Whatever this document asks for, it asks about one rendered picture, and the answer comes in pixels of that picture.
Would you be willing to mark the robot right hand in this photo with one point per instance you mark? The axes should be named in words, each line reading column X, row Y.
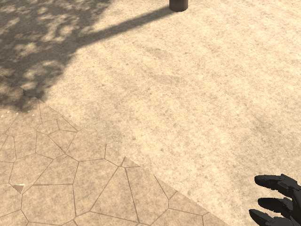
column 289, row 209

